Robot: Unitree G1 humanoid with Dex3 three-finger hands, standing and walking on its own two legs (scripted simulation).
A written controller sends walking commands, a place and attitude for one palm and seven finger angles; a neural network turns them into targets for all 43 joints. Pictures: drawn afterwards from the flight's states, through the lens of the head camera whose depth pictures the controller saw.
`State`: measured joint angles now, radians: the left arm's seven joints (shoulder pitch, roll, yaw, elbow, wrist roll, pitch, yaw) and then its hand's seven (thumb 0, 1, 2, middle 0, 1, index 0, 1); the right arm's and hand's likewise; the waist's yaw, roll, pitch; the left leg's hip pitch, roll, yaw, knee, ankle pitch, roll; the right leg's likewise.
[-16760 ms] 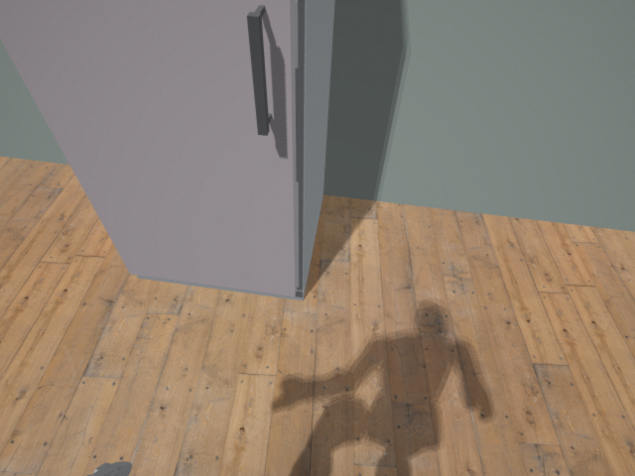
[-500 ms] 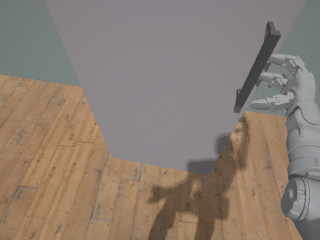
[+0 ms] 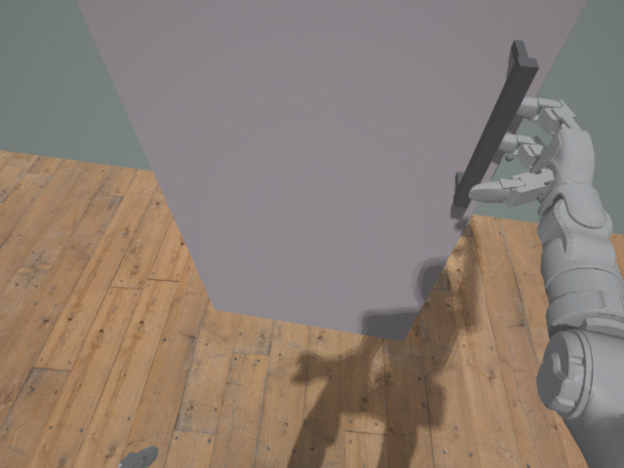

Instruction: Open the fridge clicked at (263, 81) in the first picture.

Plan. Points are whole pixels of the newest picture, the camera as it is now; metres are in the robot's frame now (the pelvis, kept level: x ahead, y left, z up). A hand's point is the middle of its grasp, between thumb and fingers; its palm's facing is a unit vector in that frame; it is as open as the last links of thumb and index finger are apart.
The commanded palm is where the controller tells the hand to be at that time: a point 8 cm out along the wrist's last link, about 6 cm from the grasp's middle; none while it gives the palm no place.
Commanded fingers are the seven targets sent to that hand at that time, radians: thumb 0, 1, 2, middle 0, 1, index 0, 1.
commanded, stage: feel for the door with the fingertips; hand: right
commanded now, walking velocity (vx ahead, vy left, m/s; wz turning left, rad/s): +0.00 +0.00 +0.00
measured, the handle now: (486, 134) +0.54 -0.16 +0.15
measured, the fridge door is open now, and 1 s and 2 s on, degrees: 0 0 0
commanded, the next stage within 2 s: slide the fingers in behind the handle in 0.18 s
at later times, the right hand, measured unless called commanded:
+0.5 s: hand (503, 152) +0.49 -0.17 +0.16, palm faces +0.04 +1.00 +0.01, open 13.9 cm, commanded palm +0.46 -0.22 +0.15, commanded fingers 0.00 0.50 -0.30 0.30 1.20 0.30 1.20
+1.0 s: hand (499, 162) +0.47 -0.16 +0.16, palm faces +0.04 +1.00 +0.03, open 14.0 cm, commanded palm +0.44 -0.20 +0.15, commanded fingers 0.00 0.50 -0.30 0.30 1.20 0.30 1.20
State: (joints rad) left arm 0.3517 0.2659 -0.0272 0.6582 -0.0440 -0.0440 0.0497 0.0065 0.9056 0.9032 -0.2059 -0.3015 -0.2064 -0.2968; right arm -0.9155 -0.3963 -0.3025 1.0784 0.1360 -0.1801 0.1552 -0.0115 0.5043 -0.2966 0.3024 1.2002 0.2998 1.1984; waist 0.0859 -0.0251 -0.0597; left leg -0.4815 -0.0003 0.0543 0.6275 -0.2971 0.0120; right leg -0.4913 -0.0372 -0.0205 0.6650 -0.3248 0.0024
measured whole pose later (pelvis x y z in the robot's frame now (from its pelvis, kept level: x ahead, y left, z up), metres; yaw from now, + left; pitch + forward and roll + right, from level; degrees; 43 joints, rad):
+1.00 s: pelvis +0.00 +0.00 +0.00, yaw +0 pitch +8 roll +1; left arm 0.34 0.27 -0.02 0.66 -0.04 -0.04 0.04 0.01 0.91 0.90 -0.21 -0.30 -0.21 -0.30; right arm -0.88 -0.33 -0.27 1.02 0.14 -0.17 0.11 -0.01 0.51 -0.30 0.30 1.20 0.30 1.20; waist 0.08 -0.02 -0.07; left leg -0.47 0.00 0.06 0.63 -0.30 0.01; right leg -0.49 -0.03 -0.02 0.67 -0.33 0.00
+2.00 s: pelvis +0.00 +0.00 +0.00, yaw +0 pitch +9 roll +1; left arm 0.37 0.25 -0.01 0.68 -0.03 -0.04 0.03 0.01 0.91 0.90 -0.21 -0.30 -0.21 -0.30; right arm -0.92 -0.29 -0.26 1.06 0.11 -0.20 0.03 -0.01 0.50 -0.30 0.30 1.20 0.30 1.20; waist 0.09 -0.03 -0.07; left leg -0.49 0.00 0.05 0.64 -0.30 0.01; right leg -0.50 -0.04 -0.02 0.67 -0.33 0.00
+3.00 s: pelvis +0.01 +0.00 +0.00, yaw +0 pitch +8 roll +1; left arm 0.36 0.25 0.00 0.67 -0.03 -0.02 0.02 0.01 0.91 0.90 -0.20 -0.30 -0.21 -0.30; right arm -0.83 -0.27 -0.24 0.93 0.13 -0.15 0.02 0.01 -0.75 -0.82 0.38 1.39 0.39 1.38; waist 0.08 -0.04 -0.08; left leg -0.45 0.00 0.04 0.62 -0.31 0.01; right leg -0.45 -0.04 -0.03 0.65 -0.34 0.00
